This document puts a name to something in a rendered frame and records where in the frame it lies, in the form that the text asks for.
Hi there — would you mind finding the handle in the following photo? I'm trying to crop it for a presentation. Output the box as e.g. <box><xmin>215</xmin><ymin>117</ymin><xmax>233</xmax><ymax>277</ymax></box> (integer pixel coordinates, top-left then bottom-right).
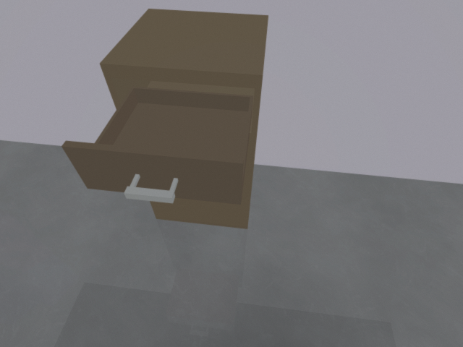
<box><xmin>124</xmin><ymin>174</ymin><xmax>178</xmax><ymax>203</ymax></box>

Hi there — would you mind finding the cabinet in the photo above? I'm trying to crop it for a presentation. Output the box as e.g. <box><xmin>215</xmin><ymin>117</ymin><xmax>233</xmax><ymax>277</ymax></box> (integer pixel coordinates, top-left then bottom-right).
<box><xmin>100</xmin><ymin>9</ymin><xmax>268</xmax><ymax>229</ymax></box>

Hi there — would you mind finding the drawer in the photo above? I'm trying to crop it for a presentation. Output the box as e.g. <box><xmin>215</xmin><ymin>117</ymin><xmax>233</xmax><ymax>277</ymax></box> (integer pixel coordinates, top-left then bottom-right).
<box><xmin>62</xmin><ymin>87</ymin><xmax>253</xmax><ymax>205</ymax></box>

